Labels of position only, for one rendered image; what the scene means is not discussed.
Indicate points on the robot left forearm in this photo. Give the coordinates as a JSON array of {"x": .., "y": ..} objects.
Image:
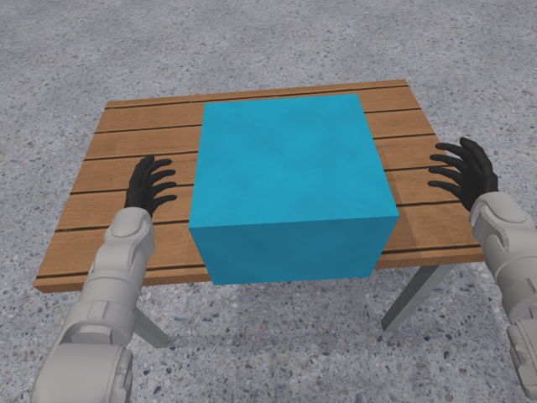
[{"x": 104, "y": 313}]

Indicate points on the table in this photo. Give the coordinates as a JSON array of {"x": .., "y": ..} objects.
[{"x": 432, "y": 231}]

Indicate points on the robot left hand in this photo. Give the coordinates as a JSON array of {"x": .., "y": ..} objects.
[{"x": 141, "y": 191}]

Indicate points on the robot right upper arm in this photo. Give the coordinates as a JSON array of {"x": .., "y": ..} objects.
[{"x": 523, "y": 339}]

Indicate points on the carton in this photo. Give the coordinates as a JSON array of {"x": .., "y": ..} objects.
[{"x": 289, "y": 189}]

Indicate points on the robot right hand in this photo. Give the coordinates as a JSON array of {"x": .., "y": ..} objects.
[{"x": 476, "y": 177}]

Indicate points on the robot left upper arm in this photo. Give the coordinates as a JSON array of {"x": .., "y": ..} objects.
[{"x": 87, "y": 373}]

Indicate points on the robot right forearm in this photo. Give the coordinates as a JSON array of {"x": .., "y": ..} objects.
[{"x": 509, "y": 244}]

